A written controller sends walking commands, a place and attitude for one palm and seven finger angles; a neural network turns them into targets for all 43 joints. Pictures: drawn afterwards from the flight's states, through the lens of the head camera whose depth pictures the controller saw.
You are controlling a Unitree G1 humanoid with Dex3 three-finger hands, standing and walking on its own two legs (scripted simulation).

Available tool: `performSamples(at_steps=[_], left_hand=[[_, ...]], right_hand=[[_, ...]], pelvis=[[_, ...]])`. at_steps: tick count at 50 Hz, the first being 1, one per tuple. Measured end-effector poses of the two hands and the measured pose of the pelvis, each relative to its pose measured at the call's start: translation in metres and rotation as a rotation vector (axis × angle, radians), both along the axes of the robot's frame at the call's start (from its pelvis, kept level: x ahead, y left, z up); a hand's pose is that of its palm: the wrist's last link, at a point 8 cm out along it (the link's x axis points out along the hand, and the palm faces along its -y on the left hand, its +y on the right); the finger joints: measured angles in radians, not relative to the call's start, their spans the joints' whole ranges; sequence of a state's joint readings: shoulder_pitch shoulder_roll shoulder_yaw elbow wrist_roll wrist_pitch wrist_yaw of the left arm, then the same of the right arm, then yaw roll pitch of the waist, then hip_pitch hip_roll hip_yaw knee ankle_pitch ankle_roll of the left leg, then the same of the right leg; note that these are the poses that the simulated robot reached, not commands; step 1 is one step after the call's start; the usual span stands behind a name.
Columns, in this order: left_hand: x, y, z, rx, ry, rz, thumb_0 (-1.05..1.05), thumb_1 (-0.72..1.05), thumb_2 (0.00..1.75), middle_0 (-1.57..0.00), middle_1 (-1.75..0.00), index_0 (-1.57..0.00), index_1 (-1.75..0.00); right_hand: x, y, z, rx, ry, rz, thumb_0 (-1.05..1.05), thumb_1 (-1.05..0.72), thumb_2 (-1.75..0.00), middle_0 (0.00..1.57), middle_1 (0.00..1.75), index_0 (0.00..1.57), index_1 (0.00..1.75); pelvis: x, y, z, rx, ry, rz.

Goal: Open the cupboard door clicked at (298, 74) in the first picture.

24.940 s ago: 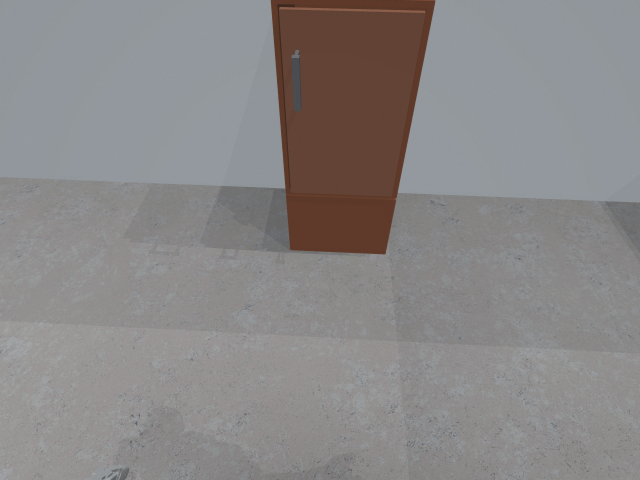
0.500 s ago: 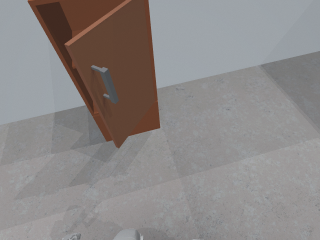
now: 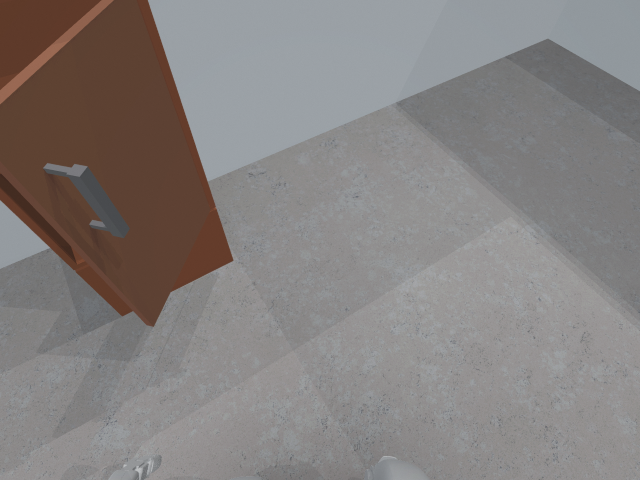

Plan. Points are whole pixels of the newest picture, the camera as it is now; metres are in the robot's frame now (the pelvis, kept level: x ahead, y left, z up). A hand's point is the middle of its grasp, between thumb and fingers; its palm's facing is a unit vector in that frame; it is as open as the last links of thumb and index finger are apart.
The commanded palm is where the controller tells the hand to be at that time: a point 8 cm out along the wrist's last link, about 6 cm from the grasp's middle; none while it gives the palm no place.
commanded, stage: walk to a spot facing it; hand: left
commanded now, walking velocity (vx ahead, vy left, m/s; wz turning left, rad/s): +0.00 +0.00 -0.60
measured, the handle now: (89, 202) +0.46 +0.40 +0.00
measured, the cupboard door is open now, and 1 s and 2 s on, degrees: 45 45 45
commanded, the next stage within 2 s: turn to face it in 1.86 s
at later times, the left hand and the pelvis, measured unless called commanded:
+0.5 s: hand (235, 424) +0.19 +0.14 -0.16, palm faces -0.29 -0.94 -0.18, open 7.4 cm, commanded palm none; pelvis +0.04 -0.02 +0.01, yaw -19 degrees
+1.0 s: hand (327, 360) +0.30 +0.02 -0.18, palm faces -0.53 -0.84 -0.16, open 7.4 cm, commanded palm none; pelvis +0.18 -0.12 +0.00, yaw -36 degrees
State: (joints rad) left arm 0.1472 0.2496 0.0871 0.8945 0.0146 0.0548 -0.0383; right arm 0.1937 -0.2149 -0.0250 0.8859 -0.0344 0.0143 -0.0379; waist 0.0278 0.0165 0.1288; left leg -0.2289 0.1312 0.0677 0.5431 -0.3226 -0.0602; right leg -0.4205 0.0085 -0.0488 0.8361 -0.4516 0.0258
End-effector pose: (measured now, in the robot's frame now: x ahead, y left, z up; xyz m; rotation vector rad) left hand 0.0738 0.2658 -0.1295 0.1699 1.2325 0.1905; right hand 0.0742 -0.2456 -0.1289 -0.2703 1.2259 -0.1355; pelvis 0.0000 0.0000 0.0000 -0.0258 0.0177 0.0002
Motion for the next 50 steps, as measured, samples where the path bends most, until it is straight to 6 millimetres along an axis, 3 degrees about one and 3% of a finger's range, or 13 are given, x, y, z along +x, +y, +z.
performSamples(at_steps=[5, 10, 18, 23, 30, 35, 37, 40, 46, 50], left_hand=[[0.032, -0.017, -0.003, 0.055, -0.032, -0.103, 0.01, 0.91, 0.90, -0.20, -0.30, -0.19, -0.30], [0.042, -0.032, 0.001, 0.062, 0.001, -0.161, 0.01, 0.91, 0.90, -0.20, -0.30, -0.20, -0.30], [0.071, -0.044, -0.012, -0.006, 0.013, -0.251, 0.01, 0.90, 0.90, -0.20, -0.30, -0.20, -0.30], [0.109, -0.060, -0.005, -0.046, -0.010, -0.328, 0.01, 0.91, 0.90, -0.20, -0.30, -0.20, -0.30], [0.178, -0.117, 0.009, -0.060, -0.061, -0.482, 0.01, 0.91, 0.90, -0.20, -0.30, -0.19, -0.30], [0.228, -0.172, 0.001, -0.040, -0.143, -0.585, 0.01, 0.91, 0.90, -0.20, -0.30, -0.19, -0.30], [0.234, -0.184, 0.001, -0.035, -0.148, -0.588, 0.01, 0.91, 0.90, -0.20, -0.30, -0.19, -0.30], [0.233, -0.194, 0.002, -0.024, -0.093, -0.598, 0.00, 0.91, 0.90, -0.20, -0.30, -0.20, -0.30], [0.234, -0.204, -0.006, -0.039, 0.056, -0.609, 0.01, 0.91, 0.90, -0.20, -0.30, -0.20, -0.30], [0.253, -0.204, -0.020, -0.048, 0.125, -0.593, 0.01, 0.90, 0.90, -0.20, -0.30, -0.20, -0.30]], right_hand=[[-0.033, -0.034, -0.023, 0.007, 0.052, -0.127, 0.01, -0.90, -0.90, 0.21, 0.30, 0.20, 0.30], [-0.044, -0.047, -0.012, -0.008, 0.050, -0.212, 0.01, -0.91, -0.90, 0.20, 0.30, 0.20, 0.30], [-0.045, -0.032, 0.001, -0.022, -0.049, -0.291, 0.01, -0.91, -0.90, 0.20, 0.30, 0.19, 0.30], [-0.074, -0.017, 0.009, -0.008, -0.004, -0.341, 0.01, -0.91, -0.90, 0.21, 0.30, 0.20, 0.30], [-0.124, -0.014, 0.006, 0.046, 0.112, -0.494, 0.01, -0.90, -0.90, 0.21, 0.30, 0.20, 0.30], [-0.151, -0.031, -0.019, 0.090, 0.197, -0.603, 0.01, -0.90, -0.90, 0.21, 0.30, 0.20, 0.30], [-0.145, -0.044, -0.022, 0.092, 0.218, -0.625, 0.01, -0.91, -0.90, 0.21, 0.30, 0.20, 0.30], [-0.114, -0.068, -0.014, 0.071, 0.163, -0.646, 0.01, -0.91, -0.90, 0.21, 0.30, 0.20, 0.30], [-0.020, -0.113, 0.007, 0.025, -0.039, -0.650, 0.01, -0.91, -0.90, 0.20, 0.30, 0.19, 0.30], [0.043, -0.134, 0.010, -0.014, -0.146, -0.631, 0.01, -0.91, -0.90, 0.20, 0.30, 0.19, 0.30]], pelvis=[[0.004, -0.016, -0.016, 0.019, -0.010, -0.067], [0.005, -0.019, -0.007, 0.036, -0.014, -0.132], [0.019, -0.008, -0.008, 0.017, 0.007, -0.233], [0.032, -0.013, 0.001, 0.007, 0.009, -0.297], [0.056, -0.039, 0.006, 0.008, 0.018, -0.410], [0.074, -0.074, -0.015, 0.028, 0.003, -0.468], [0.081, -0.082, -0.015, 0.016, -0.008, -0.483], [0.097, -0.093, -0.006, 0.017, -0.008, -0.515], [0.142, -0.113, 0.004, 0.025, -0.001, -0.582], [0.184, -0.124, -0.004, 0.009, -0.005, -0.622]])
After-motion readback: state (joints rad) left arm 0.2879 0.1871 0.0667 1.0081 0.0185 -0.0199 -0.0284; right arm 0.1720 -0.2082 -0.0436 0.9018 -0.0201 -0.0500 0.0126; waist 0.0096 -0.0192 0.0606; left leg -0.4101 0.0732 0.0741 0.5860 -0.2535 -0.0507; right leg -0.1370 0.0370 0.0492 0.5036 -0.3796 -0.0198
